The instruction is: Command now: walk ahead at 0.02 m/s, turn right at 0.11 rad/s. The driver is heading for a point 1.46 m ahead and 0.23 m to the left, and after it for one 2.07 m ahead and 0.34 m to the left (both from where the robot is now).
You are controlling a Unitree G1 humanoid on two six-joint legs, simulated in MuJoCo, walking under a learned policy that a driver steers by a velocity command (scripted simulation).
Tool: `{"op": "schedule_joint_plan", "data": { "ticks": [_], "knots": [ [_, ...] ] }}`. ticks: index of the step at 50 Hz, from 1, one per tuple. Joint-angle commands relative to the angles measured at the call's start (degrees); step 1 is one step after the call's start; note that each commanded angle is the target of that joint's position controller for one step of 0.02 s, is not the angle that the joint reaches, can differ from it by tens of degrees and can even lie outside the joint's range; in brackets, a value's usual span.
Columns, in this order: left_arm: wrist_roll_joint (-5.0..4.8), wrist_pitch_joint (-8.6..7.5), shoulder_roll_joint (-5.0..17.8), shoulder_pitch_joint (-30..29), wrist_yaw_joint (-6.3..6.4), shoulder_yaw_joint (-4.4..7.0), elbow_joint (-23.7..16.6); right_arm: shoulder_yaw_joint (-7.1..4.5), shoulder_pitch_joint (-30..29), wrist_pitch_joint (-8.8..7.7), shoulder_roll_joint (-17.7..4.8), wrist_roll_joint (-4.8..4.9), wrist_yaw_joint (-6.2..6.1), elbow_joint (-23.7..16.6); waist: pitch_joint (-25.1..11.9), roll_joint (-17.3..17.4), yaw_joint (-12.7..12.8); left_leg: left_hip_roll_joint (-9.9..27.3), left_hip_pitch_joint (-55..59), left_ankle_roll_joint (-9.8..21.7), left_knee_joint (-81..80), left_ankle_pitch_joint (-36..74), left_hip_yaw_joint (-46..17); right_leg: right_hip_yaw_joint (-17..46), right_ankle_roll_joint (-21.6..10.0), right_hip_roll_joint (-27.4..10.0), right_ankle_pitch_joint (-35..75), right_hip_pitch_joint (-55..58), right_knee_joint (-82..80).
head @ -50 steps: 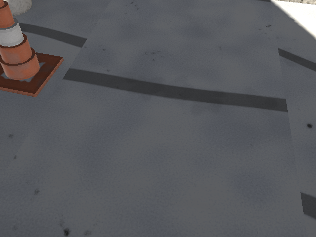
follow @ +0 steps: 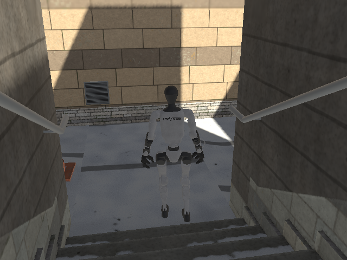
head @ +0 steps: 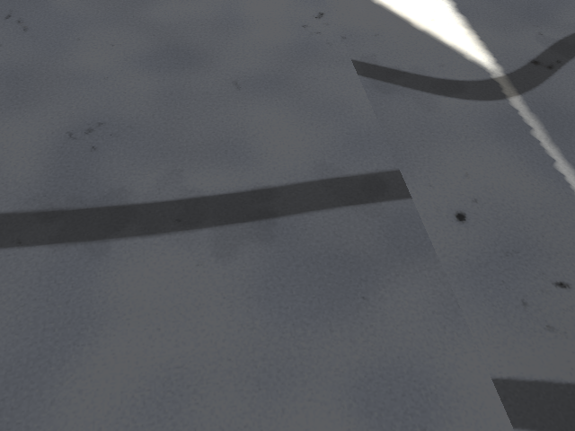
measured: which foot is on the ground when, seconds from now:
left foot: down 0.00-1.00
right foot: up 0.00-0.08, down 0.10-1.00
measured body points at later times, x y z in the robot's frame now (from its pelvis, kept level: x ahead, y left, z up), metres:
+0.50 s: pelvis +0.02 -0.01 +0.01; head +0.01 -0.02 +0.46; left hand +0.03 +0.22 -0.15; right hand +0.00 -0.25 -0.15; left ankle +0.08 +0.09 -0.74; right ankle -0.03 -0.10 -0.74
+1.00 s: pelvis +0.04 -0.01 +0.00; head +0.04 -0.01 +0.45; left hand -0.01 +0.21 -0.16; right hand +0.03 -0.23 -0.16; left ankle +0.08 +0.09 -0.74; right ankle -0.03 -0.10 -0.74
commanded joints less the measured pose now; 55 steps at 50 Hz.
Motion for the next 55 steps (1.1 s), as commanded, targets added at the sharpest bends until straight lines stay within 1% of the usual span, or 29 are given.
{"op": "schedule_joint_plan", "data": {
  "ticks": [1,2,3,4,5,6,7,8,9,10,11,12,13,15,16,17,22,24,25,29,39,43,55],
  "knots": [
    [-0.41,-0.18,2.7,4.3,0.39,-0.05,-0.8,-1.99,1.0,-0.07,-8.5,-0.11,0.04,-1.4,-5.7,10.9,-0.1,12.5,5.4,7.7,-11.2,-6.7,-15.5,-3.4,-0.7,0.2,0.4,3.9,-7.7],
    [-0.46,-0.4,2.6,5.1,0.46,-0.17,-0.2,-2.06,1.0,0.29,-8.7,0.0,0.03,-1.2,-5.4,10.3,0.4,12.5,4.8,7.4,-11.1,-8.0,-15.8,-4.1,-1.4,0.2,2.2,6.0,-11.8],
    [-0.4,-0.72,2.1,6.9,0.51,-0.34,0.7,-2.09,0.9,0.68,-8.9,0.31,-0.04,-0.9,-5.0,9.4,1.4,12.2,2.9,6.4,-10.7,-9.1,-15.6,-5.0,-2.4,0.3,6.1,9.6,-18.0],
    [-0.13,-1.23,2.3,7.7,0.56,-0.44,1.2,-2.13,2.1,0.94,-8.8,0.49,-0.1,-0.3,-4.0,8.0,1.7,11.6,0.0,4.3,-10.4,-10.8,-15.3,-4.0,-3.6,-0.2,10.4,13.3,-24.2],
    [0.68,-2.0,3.9,7.6,0.65,-0.38,1.1,-2.1,3.9,0.97,-8.2,0.78,0.18,0.2,-3.5,4.7,0.9,10.1,-3.1,1.5,-8.7,-12.8,-14.2,1.6,-4.7,-4.5,10.4,15.8,-27.5],
    [1.06,-2.59,7.0,5.9,0.65,-0.12,0.3,-1.64,4.4,0.88,-5.9,1.73,0.74,-0.2,-2.5,-4.2,-0.6,4.8,-3.0,-1.4,-5.2,-13.2,-8.3,12.6,-7.2,-13.3,5.3,10.3,-31.2],
    [0.7,-3.26,3.7,2.9,0.16,-1.33,0.4,-1.56,1.8,0.9,-5.6,1.58,1.06,0.4,0.6,-5.3,-0.5,2.7,5.0,-1.8,-2.6,-6.8,-4.9,15.5,-7.8,-17.4,2.2,-0.6,-35.3],
    [0.7,-3.91,2.0,-0.2,0.16,-2.04,0.5,-1.46,2.4,0.76,-4.7,1.32,1.43,1.6,1.2,-4.3,-2.0,3.4,10.6,-1.6,-2.4,-2.8,-4.9,13.2,-5.9,-15.5,1.4,-3.7,-35.8],
    [0.59,-4.34,2.7,-0.1,0.3,-1.93,1.2,-1.37,3.4,0.54,-4.4,0.94,1.7,2.8,1.0,-5.0,-2.1,3.6,12.9,-1.6,-3.4,-0.4,-5.2,10.8,-4.2,-13.2,1.2,-3.6,-35.5],
    [0.38,-4.61,3.5,0.9,0.47,-1.83,2.0,-1.54,4.0,0.33,-5.2,0.57,1.86,3.6,1.1,-5.8,-1.9,4.1,13.8,-1.6,-3.9,0.9,-5.5,9.4,-3.2,-11.8,1.9,-2.9,-35.3],
    [0.13,-4.81,3.5,1.9,0.56,-1.9,2.8,-1.58,4.7,0.12,-5.8,0.27,1.99,4.3,1.3,-5.6,-1.9,4.8,14.0,-1.5,-4.6,1.4,-6.1,8.6,-2.8,-11.2,3.1,-2.3,-35.1],
    [-0.07,-4.85,3.4,3.0,0.56,-1.92,3.5,-1.53,5.6,-0.05,-6.0,0.41,2.05,5.3,1.4,-4.5,-1.7,5.2,13.4,-1.4,-5.2,1.0,-6.5,8.0,-2.8,-10.6,3.5,-1.3,-34.9],
    [-0.18,-4.81,3.0,3.7,0.61,-1.98,4.1,-1.47,6.2,-0.11,-5.9,0.59,2.04,6.2,2.0,-2.9,-1.5,5.3,12.3,-1.4,-5.6,0.4,-6.7,7.5,-2.9,-10.3,3.9,-0.1,-34.6],
    [-0.21,-4.7,2.5,4.8,0.77,-2.08,5.2,-1.22,6.5,-0.12,-5.3,0.66,1.88,7.6,3.0,-0.7,-1.2,5.4,10.9,-1.5,-6.5,-0.3,-7.0,6.7,-3.1,-9.9,5.0,1.1,-33.5],
    [0.11,-4.72,1.6,5.4,0.75,-2.32,5.6,-1.03,7.2,0.21,-4.9,0.8,1.56,8.6,3.1,0.2,-0.7,5.5,11.1,-1.3,-6.4,-0.1,-7.4,6.7,-3.3,-9.9,5.0,1.3,-33.9],
    [0.0,-4.77,1.6,5.6,0.78,-2.34,6.1,-0.89,7.4,0.27,-4.5,0.8,1.39,9.1,3.4,0.3,-0.8,5.5,11.3,-1.2,-6.6,0.0,-7.5,6.5,-3.3,-9.8,5.4,1.2,-33.8],
    [-0.16,-4.93,0.9,6.6,0.92,-2.55,8.3,-0.67,8.4,0.12,-4.5,0.76,0.92,11.5,2.5,1.8,-0.4,5.9,11.5,-0.9,-7.0,0.4,-8.2,5.0,-3.4,-9.1,8.9,3.4,-32.2],
    [-0.18,-4.95,0.4,7.0,0.99,-2.7,9.1,-0.58,8.7,0.1,-4.3,0.79,0.76,12.2,2.2,1.8,-0.4,6.1,11.6,-0.7,-7.0,0.6,-8.4,4.5,-3.3,-8.8,10.2,4.1,-31.6],
    [-0.23,-4.93,0.2,7.2,1.03,-2.7,9.5,-0.49,8.6,0.03,-4.2,0.73,0.7,12.4,2.2,1.2,-0.4,6.1,11.5,-0.4,-6.8,1.1,-8.4,4.2,-3.2,-8.6,11.2,4.4,-31.4],
    [-0.18,-4.96,-0.6,8.3,1.19,-2.91,11.0,-0.39,9.1,0.0,-4.0,0.8,0.4,13.6,1.7,1.5,-0.3,6.2,12.0,0.0,-6.5,2.1,-8.4,3.6,-3.2,-8.5,13.0,5.3,-30.5],
    [-0.11,-4.88,-2.3,10.7,1.64,-3.41,13.7,-0.2,9.0,0.19,-2.8,0.97,-0.03,15.2,2.0,0.9,-0.4,6.2,12.9,0.4,-5.6,4.1,-8.3,3.0,-2.7,-8.4,15.1,5.7,-29.5],
    [-0.03,-4.77,-2.6,11.6,1.77,-3.36,14.6,-0.01,8.9,0.35,-2.4,0.94,-0.29,15.8,2.3,0.8,-0.3,6.0,12.7,0.5,-5.4,4.4,-8.2,2.8,-2.6,-8.4,15.8,6.0,-28.9],
    [0.07,-4.64,-3.6,13.1,2.0,-3.24,15.9,0.09,8.8,0.47,-1.5,1.0,-0.47,16.6,2.8,0.7,-0.1,5.8,12.4,0.5,-5.4,3.8,-8.2,2.6,-2.5,-8.3,15.3,6.6,-28.7]
  ]
}}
